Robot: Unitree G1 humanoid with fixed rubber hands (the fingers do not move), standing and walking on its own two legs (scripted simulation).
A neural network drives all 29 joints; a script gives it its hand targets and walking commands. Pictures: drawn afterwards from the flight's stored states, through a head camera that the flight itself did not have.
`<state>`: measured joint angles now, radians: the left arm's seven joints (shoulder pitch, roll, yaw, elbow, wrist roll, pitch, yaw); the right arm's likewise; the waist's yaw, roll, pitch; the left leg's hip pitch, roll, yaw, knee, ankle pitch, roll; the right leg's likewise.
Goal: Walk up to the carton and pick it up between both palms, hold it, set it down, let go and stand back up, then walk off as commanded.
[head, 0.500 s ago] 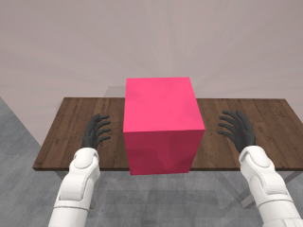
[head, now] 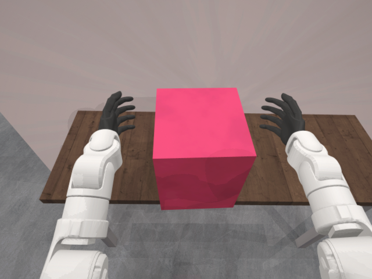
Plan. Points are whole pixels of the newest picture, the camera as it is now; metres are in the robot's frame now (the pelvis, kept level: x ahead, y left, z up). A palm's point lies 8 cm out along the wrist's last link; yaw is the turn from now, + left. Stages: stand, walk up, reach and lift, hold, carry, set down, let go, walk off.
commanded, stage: reach and lift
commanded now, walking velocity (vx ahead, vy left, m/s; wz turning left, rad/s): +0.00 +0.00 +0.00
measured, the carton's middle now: (197, 151) +0.44 +0.01 -0.01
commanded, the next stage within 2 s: none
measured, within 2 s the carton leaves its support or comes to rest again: neither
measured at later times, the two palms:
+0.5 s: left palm (115, 136) +0.41 +0.20 +0.08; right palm (274, 130) +0.44 -0.16 +0.08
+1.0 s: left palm (129, 160) +0.40 +0.18 -0.01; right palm (259, 158) +0.43 -0.15 -0.01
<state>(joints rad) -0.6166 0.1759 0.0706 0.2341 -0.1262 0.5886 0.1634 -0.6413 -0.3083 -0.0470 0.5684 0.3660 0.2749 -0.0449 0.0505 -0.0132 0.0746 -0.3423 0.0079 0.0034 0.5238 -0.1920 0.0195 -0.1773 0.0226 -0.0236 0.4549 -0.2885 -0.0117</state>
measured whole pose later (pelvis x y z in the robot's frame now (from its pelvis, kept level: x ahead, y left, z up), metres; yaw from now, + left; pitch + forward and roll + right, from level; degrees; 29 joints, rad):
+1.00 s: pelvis -0.01 -0.01 -0.01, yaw -1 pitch +25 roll -2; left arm -0.72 0.13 0.12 1.04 -0.08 -0.30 0.14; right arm -0.79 -0.14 -0.05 1.13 0.15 -0.28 -0.05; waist 0.06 0.02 -0.19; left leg -0.84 0.03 0.00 0.52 -0.11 0.01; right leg -0.71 0.04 -0.02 0.52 -0.24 -0.01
